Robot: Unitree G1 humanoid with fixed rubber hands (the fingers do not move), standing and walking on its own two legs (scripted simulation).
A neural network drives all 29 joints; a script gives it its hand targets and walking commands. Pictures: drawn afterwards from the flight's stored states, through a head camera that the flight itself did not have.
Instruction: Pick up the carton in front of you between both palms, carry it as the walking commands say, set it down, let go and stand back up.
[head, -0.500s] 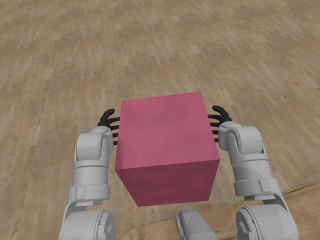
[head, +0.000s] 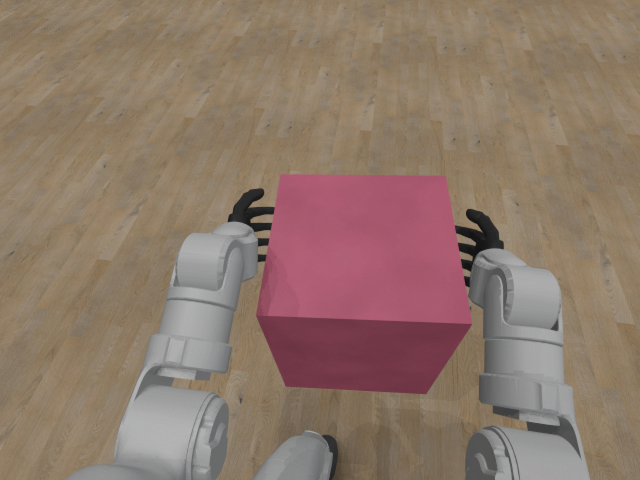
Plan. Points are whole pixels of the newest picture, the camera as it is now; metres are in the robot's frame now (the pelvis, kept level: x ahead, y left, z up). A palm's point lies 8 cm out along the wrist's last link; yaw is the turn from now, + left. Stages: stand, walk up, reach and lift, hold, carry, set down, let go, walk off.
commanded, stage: carry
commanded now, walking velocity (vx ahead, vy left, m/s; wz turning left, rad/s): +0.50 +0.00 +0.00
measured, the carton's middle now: (358, 291) +0.35 +0.04 +0.00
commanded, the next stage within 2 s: none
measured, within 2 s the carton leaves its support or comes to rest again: neither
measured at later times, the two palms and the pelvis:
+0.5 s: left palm (343, 111) +0.75 +0.13 +0.02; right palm (499, 121) +0.76 -0.16 +0.03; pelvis +0.39 -0.01 -0.05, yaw +1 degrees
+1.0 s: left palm (334, 43) +0.98 +0.19 +0.04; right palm (466, 51) +0.97 -0.10 +0.05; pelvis +0.71 +0.06 -0.03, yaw -1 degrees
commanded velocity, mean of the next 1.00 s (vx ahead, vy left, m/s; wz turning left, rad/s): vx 0.50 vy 0.00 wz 0.00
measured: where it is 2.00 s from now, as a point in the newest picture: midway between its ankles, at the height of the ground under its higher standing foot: (378, 206)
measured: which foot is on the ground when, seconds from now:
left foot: up 0.00-0.02, down 0.04-0.40, up 0.42-0.80, down 0.82-1.00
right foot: down 0.00-0.04, up 0.06-0.38, down 0.40-0.84, up 0.86-1.00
